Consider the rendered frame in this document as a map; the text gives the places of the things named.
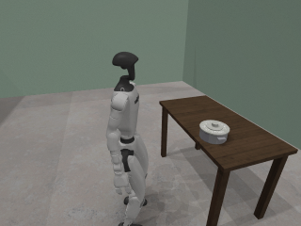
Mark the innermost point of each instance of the lid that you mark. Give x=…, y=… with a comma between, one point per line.
x=220, y=130

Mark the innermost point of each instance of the pot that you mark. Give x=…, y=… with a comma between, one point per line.
x=212, y=139

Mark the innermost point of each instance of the knob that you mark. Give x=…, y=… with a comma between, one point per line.
x=214, y=123

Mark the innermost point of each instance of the right robot shin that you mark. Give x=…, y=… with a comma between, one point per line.
x=133, y=208

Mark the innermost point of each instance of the robot right hand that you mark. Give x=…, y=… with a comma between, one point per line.
x=122, y=180

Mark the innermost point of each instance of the robot right upper arm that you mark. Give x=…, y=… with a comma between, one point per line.
x=118, y=106

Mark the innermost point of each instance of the table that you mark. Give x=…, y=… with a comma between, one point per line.
x=247, y=144

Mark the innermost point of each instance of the robot torso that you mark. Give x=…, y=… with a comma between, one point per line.
x=127, y=127

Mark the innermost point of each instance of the right robot forearm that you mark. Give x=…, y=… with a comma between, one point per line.
x=113, y=146

